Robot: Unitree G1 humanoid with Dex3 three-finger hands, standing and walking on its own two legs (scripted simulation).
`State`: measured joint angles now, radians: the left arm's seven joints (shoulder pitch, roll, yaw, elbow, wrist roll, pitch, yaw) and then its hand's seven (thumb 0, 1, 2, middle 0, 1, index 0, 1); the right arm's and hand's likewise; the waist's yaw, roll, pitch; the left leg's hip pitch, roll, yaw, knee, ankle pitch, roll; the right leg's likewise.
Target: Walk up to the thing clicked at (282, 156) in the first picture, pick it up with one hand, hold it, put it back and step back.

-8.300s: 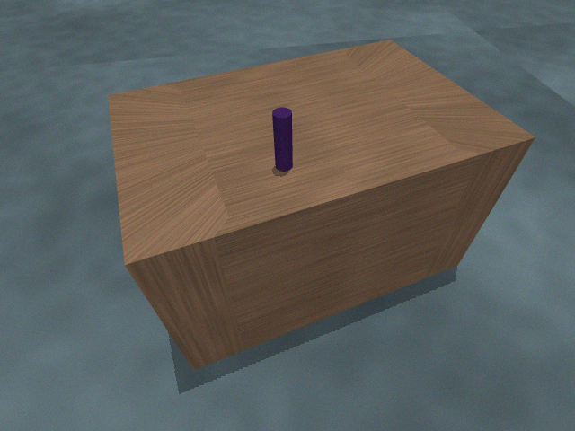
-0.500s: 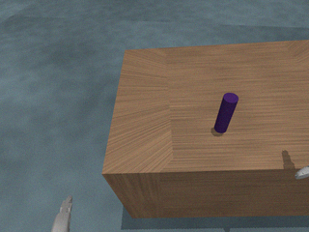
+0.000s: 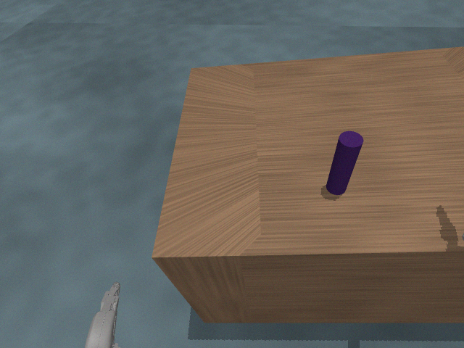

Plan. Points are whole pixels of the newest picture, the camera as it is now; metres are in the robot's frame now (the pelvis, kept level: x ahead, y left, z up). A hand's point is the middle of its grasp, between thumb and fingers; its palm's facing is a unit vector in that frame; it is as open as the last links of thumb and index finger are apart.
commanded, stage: go down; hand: right
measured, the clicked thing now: (342, 165) +0.50 -0.18 -0.02
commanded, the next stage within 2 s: approach in 1.80 s
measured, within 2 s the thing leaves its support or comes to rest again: neither
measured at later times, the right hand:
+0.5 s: hand out of the picture +0.40 -0.35 +0.09, palm faces +0.14 +0.99 +0.03, open 17.5 cm
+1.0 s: hand out of the picture +0.42 -0.37 +0.09, palm faces +0.14 +0.99 +0.03, open 17.5 cm
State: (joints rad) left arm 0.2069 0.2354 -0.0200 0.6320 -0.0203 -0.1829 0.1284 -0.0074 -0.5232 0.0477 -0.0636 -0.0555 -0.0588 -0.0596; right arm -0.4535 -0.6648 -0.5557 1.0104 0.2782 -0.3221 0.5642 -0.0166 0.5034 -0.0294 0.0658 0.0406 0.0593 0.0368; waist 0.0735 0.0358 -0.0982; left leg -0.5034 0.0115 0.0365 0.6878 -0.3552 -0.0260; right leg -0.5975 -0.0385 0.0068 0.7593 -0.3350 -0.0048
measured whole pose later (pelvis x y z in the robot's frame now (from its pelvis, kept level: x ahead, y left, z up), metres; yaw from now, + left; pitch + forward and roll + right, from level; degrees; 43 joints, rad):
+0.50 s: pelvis +0.00 +0.00 -0.01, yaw +1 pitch +14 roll +3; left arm 0.24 0.25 -0.05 0.52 -0.01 -0.18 0.11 -0.01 -0.53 0.06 -0.06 -0.05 -0.05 -0.06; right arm -0.58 -0.78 -0.60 1.13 0.23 -0.29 0.58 -0.02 0.53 -0.03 0.07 0.04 0.06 0.04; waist 0.12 0.03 -0.12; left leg -0.62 0.00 0.04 0.77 -0.39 -0.03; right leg -0.72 -0.05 0.01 0.85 -0.37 -0.01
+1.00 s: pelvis +0.00 +0.00 -0.02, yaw +1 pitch +16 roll +4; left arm 0.26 0.25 -0.05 0.46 0.00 -0.18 0.09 -0.01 -0.53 0.06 -0.06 -0.05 -0.05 -0.06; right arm -0.70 -0.87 -0.62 1.21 0.19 -0.28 0.59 -0.02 0.56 -0.04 0.06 0.05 0.06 0.04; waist 0.14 0.03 -0.13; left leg -0.69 -0.01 0.04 0.81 -0.40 -0.03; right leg -0.80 -0.06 0.02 0.91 -0.39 -0.01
